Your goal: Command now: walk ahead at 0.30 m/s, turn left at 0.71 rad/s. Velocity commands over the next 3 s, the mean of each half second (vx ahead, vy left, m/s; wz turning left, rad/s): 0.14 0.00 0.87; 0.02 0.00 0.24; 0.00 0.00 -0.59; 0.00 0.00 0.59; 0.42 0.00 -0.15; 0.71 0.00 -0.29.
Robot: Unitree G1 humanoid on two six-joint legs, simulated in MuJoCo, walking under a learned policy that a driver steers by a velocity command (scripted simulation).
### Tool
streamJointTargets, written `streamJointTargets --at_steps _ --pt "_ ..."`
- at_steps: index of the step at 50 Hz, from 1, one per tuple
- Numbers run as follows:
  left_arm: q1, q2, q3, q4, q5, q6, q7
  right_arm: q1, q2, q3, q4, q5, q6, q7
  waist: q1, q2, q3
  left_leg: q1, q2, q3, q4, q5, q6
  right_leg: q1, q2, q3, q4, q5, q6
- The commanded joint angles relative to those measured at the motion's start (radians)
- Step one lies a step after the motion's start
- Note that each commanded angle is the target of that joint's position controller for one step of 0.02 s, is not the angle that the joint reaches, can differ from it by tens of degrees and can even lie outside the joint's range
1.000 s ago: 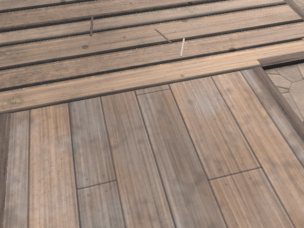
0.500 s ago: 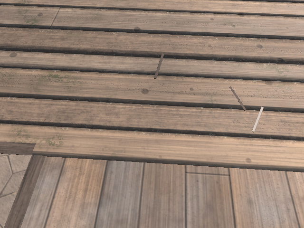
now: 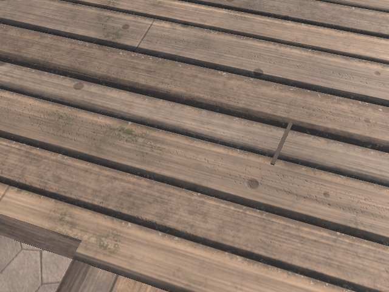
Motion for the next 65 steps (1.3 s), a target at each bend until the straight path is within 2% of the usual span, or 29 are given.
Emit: streamJointTargets --at_steps 1,4,8,9,10,11,12,14,17,19,23,29,31,32,33,34,35,36,38,40,45,52,57,58,59,60,61,63,65 --pt "0.052 0.076 0.023 -0.068 0.004 0.006 0.01 -0.107 -0.151 -0.053 -0.119 0.013 -0.002 -0.031 0.068 0.006 -0.121 -0.053 0.229 -0.234 -0.094 0.741 0.183 0.074 0.04 -0.033 -0.303 0.13 0.023" --pt "-0.043 0.057 0.022 -0.093 0.0 0.018 -0.005 -0.044 -0.184 -0.073 -0.097 0.025 0.044 -0.058 0.036 0.061 -0.201 -0.127 0.142 -0.222 -0.04 0.543 0.068 0.298 0.15 -0.05 -0.553 0.436 0.021" --pt "-0.062 0.122 0.054 -0.119 -0.01 0.032 -0.004 -0.069 -0.14 -0.07 -0.115 0.025 0.06 -0.071 0.074 0.12 -0.174 -0.055 0.118 -0.363 0.09 0.234 -0.005 0.37 0.107 0.06 -0.737 0.513 0.002" --pt "-0.004 0.13 0.061 -0.101 0.002 0.028 -0.001 -0.076 -0.109 -0.062 -0.126 0.024 0.06 -0.069 0.099 0.103 -0.202 -0.052 0.08 -0.34 0.207 0.158 -0.039 0.457 0.055 0.065 -0.797 0.608 -0.021" --pt "0.057 0.162 0.064 -0.099 0.021 0.031 0.008 -0.009 -0.036 -0.042 -0.135 0.007 0.059 -0.063 0.084 -0.042 -0.307 -0.147 0.008 -0.24 0.467 -0.246 -0.086 0.673 -0.144 0.2 -0.747 0.88 -0.101" --pt "0.06 0.145 0.049 -0.131 0.055 0.046 0.013 0.181 -0.016 -0.032 -0.127 0.004 0.054 -0.054 0.002 -0.207 -0.414 -0.289 -0.054 -0.199 0.666 -0.636 -0.116 0.843 -0.386 0.456 -0.682 1.198 -0.255" --pt "0.013 0.19 0.075 -0.12 0.026 0.063 0.009 0.264 -0.119 -0.048 -0.13 0.019 0.054 -0.034 -0.044 -0.313 -0.483 -0.332 0.064 -0.135 0.83 -0.545 -0.149 0.795 -0.517 0.658 -0.742 0.889 -0.386" --pt "-0.079 0.071 0.049 -0.156 0.022 0.084 0.019 0.093 -0.215 -0.089 -0.111 0.029 0.093 -0.048 0.01 -0.087 -0.262 -0.381 0.139 -0.067 0.901 -0.366 -0.197 0.582 -0.307 0.358 -0.797 0.491 -0.294" --pt "-0.14 0.097 0.057 -0.146 0.027 0.095 0.023 0.043 -0.146 -0.082 -0.15 0.018 0.122 -0.061 -0.011 -0.095 -0.137 -0.311 0.174 0.005 0.858 -0.259 -0.203 0.345 -0.195 0.133 -0.878 0.453 -0.265" --pt "-0.113 0.099 0.066 -0.122 0.029 0.093 0.025 0.019 -0.096 -0.07 -0.17 0.018 0.116 -0.061 0.003 -0.118 -0.16 -0.309 0.193 0.028 0.78 -0.235 -0.201 0.383 -0.205 0.071 -0.895 0.502 -0.29" --pt "-0.108 0.126 0.086 -0.095 0.018 0.097 0.024 -0.039 -0.091 -0.068 -0.194 0.013 0.114 -0.044 0.018 -0.113 -0.205 -0.261 0.243 0.037 0.62 -0.175 -0.185 0.434 -0.264 0.002 -0.905 0.487 -0.313" --pt "-0.111 0.175 0.115 -0.065 -0.011 0.099 -0.002 -0.07 -0.113 -0.084 -0.204 0.017 0.136 -0.007 0.013 -0.148 -0.184 -0.066 0.222 0.122 0.32 -0.149 -0.114 0.417 -0.295 -0.132 -0.868 0.375 -0.244" --pt "-0.09 0.154 0.112 -0.044 -0.031 0.103 -0.006 -0.013 -0.108 -0.093 -0.18 0.01 0.138 -0.007 -0.019 -0.105 -0.188 0.087 0.168 0.142 0.119 -0.075 -0.062 0.36 -0.261 -0.175 -0.754 0.317 -0.177" --pt "-0.035 0.112 0.102 -0.016 -0.03 0.109 -0.014 0.055 -0.148 -0.108 -0.158 0.004 0.133 -0.017 -0.031 0.008 -0.166 0.221 0.191 0.047 -0.008 0.057 -0.01 0.233 -0.195 -0.235 -0.602 0.219 -0.101" --pt "-0.014 0.06 0.082 -0.057 0.019 0.115 -0.026 0.086 -0.283 -0.132 -0.172 0.001 0.124 -0.038 0.014 0.36 -0.147 0.372 0.481 -0.352 -0.032 0.42 0.129 -0.097 -0.044 -0.315 -0.241 -0.222 0.012" --pt "-0.122 0.095 0.093 -0.09 0.018 0.11 -0.011 0.046 -0.288 -0.126 -0.205 -0.043 0.098 -0.033 -0.051 0.301 -0.198 0.227 0.548 -0.436 -0.083 0.374 0.258 -0.152 0.009 -0.118 -0.051 -0.252 0.013" --pt "-0.145 0.13 0.101 -0.083 -0.008 0.115 -0.002 -0.005 -0.237 -0.106 -0.201 -0.053 0.078 -0.03 -0.038 0.198 -0.178 0.185 0.501 -0.309 -0.101 0.297 0.214 -0.137 -0.013 -0.085 0.008 -0.155 -0.011" --pt "-0.106 0.118 0.101 -0.056 -0.017 0.12 0.005 -0.07 -0.188 -0.09 -0.196 -0.039 0.065 -0.033 0.0 0.171 -0.168 0.162 0.445 -0.223 -0.094 0.244 0.15 -0.122 -0.023 -0.076 -0.006 -0.069 -0.026" --pt "-0.012 0.098 0.096 0.012 0.002 0.134 0.009 -0.148 -0.07 -0.043 -0.18 -0.021 0.054 -0.039 0.042 0.159 -0.195 0.13 0.38 -0.086 -0.076 0.284 0.089 -0.018 -0.031 -0.083 0.005 0.06 -0.006" --pt "0.037 0.081 0.091 0.047 -0.019 0.141 -0.002 -0.149 -0.004 -0.015 -0.148 -0.045 0.04 -0.042 0.051 0.152 -0.188 0.084 0.355 0.005 -0.091 0.266 0.078 0.091 -0.019 -0.064 -0.032 0.124 0.012" --pt "-0.052 0.115 0.086 -0.023 -0.029 0.152 -0.01 -0.128 -0.118 -0.053 -0.118 -0.042 0.057 -0.07 -0.011 0.146 -0.098 0.181 0.457 -0.046 -0.114 0.153 0.127 0.017 -0.03 -0.068 -0.195 0.054 0.023" --pt "-0.024 0.07 0.077 -0.064 -0.032 0.17 -0.034 -0.158 -0.121 -0.074 -0.107 -0.03 0.065 -0.066 -0.005 0.114 -0.112 0.214 0.5 0.032 -0.07 0.338 0.139 0.065 -0.052 -0.139 -0.285 -0.024 0.0" --pt "0.02 0.07 0.089 -0.087 -0.038 0.189 -0.059 -0.189 -0.14 -0.093 -0.098 0.007 0.064 -0.052 0.042 0.13 -0.163 0.218 0.5 0.152 0.056 0.381 0.048 0.236 -0.005 -0.212 -0.546 0.105 -0.071" --pt "0.063 0.085 0.1 -0.078 -0.036 0.191 -0.053 -0.164 -0.125 -0.093 -0.08 0.015 0.063 -0.046 0.062 0.101 -0.174 0.163 0.468 0.204 0.144 0.311 -0.009 0.34 0.021 -0.202 -0.655 0.219 -0.104" --pt "0.131 0.173 0.132 -0.07 -0.032 0.187 -0.034 -0.13 -0.095 -0.09 -0.07 0.003 0.059 -0.039 0.077 -0.057 -0.189 -0.009 0.376 0.272 0.356 0.113 -0.095 0.522 -0.041 -0.036 -0.742 0.543 -0.172" --pt "0.161 0.325 0.164 -0.087 -0.015 0.175 -0.019 -0.211 -0.033 -0.067 -0.146 -0.045 0.049 -0.036 0.068 -0.37 -0.179 -0.406 0.193 0.272 0.674 -0.494 -0.201 0.718 -0.294 0.39 -0.731 1.013 -0.355" --pt "0.186 0.289 0.151 -0.107 0.02 0.143 -0.034 -0.296 -0.061 -0.07 -0.169 -0.044 0.042 -0.04 0.138 -0.23 -0.304 -0.466 0.143 0.038 0.835 -0.575 -0.2 0.709 -0.359 0.484 -0.777 0.919 -0.476" --pt "0.082 0.242 0.136 -0.111 -0.01 0.11 -0.025 -0.301 -0.091 -0.08 -0.16 -0.011 0.038 -0.049 0.07 -0.077 -0.201 -0.509 0.17 -0.024 0.823 -0.392 -0.165 0.644 -0.251 0.334 -0.798 0.721 -0.378" --pt "-0.02 0.183 0.112 -0.138 -0.037 0.122 -0.002 -0.244 -0.118 -0.089 -0.131 -0.025 0.042 -0.062 0.015 -0.057 -0.172 -0.454 0.182 -0.028 0.748 -0.259 -0.167 0.558 -0.2 0.255 -0.799 0.697 -0.315"
Next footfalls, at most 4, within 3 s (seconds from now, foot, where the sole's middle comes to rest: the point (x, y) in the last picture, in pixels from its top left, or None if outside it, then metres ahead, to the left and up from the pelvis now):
0.20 right None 0.32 -0.11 -0.77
0.64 left None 0.14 0.11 -0.77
1.18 right None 0.24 -0.11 -0.77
1.78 left None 0.21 0.11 -0.77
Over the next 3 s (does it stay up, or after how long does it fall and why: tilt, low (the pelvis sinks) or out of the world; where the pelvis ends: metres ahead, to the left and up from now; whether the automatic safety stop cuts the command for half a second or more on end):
stays up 0.77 0.17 0.00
